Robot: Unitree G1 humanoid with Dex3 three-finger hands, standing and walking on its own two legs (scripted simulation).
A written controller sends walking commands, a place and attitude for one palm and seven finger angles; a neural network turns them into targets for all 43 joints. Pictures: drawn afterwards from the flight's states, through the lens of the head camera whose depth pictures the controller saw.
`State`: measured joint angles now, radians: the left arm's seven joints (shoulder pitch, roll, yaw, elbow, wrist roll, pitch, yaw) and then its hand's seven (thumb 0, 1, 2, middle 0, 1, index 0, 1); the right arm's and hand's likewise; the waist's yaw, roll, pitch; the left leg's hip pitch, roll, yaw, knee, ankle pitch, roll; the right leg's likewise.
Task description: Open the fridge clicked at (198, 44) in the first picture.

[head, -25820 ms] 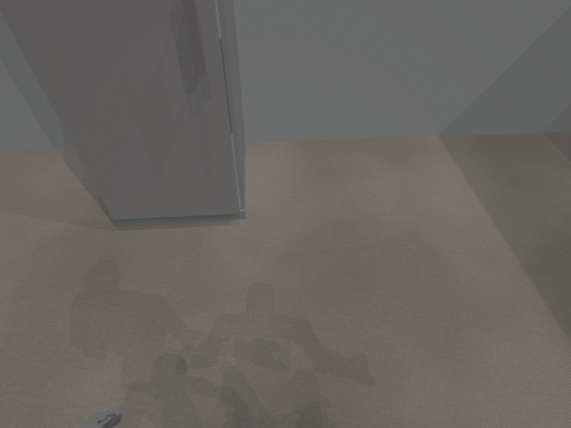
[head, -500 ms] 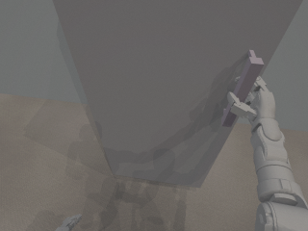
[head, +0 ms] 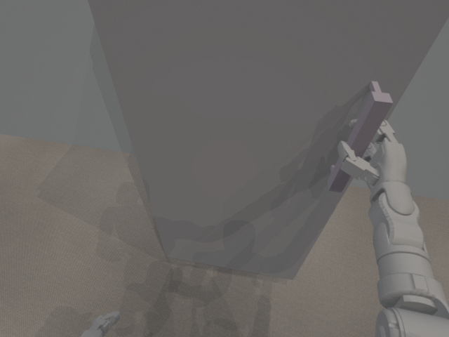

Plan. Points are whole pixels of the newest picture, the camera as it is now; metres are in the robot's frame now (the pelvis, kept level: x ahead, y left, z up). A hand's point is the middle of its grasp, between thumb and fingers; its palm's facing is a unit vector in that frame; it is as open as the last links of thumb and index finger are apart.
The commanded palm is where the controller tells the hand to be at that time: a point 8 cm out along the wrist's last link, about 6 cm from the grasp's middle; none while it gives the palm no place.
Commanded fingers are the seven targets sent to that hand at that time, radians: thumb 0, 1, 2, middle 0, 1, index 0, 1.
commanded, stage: grip the handle and tug to test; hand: right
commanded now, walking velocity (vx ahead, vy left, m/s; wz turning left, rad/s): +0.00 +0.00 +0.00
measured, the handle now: (352, 141) +0.47 -0.19 +0.13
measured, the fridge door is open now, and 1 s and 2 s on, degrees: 0 15 39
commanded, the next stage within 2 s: pull the door a little, standing still in 0.18 s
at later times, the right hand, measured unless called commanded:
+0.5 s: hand (349, 161) +0.41 -0.17 +0.14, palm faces +0.08 +1.00 +0.00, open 6.9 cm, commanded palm +0.35 -0.22 +0.13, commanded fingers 0.00 -0.90 -0.90 0.45 1.40 0.45 1.40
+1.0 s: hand (340, 215) +0.29 -0.13 +0.13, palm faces +0.10 +0.98 -0.18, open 7.3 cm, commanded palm +0.25 -0.18 +0.13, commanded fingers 0.00 -0.90 -0.90 0.45 1.40 0.45 1.40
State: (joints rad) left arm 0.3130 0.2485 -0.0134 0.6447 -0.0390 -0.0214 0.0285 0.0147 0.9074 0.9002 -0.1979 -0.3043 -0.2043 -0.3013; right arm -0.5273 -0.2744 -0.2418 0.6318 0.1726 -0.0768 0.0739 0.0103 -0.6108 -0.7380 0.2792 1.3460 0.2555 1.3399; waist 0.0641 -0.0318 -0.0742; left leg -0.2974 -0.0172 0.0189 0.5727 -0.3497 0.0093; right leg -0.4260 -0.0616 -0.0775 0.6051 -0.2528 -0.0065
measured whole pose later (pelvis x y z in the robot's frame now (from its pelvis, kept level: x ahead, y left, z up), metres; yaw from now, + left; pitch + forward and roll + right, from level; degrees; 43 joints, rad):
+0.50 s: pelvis +0.03 +0.00 +0.00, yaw -1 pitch +4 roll +0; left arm 0.24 0.24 -0.01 0.61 -0.03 0.02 0.03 0.02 0.91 0.90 -0.20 -0.30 -0.20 -0.30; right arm -0.35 -0.23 -0.20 0.32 0.18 0.07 0.07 0.01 -0.62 -0.75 0.27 1.33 0.25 1.36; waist 0.02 -0.03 -0.08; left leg -0.21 -0.01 0.02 0.51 -0.37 0.01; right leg -0.35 -0.05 -0.07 0.56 -0.28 0.00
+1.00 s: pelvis +0.03 +0.01 +0.01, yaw -1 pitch +0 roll +0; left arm 0.16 0.22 -0.04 0.53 0.01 0.08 0.06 0.02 0.91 0.90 -0.20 -0.30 -0.20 -0.30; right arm 0.20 -0.20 -0.01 -0.24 0.07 0.00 -0.07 -0.01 -0.56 -0.71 0.35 1.35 0.25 1.33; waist 0.01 -0.05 -0.04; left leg -0.17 0.00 0.03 0.58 -0.33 -0.03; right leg -0.23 -0.04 -0.07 0.47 -0.24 0.01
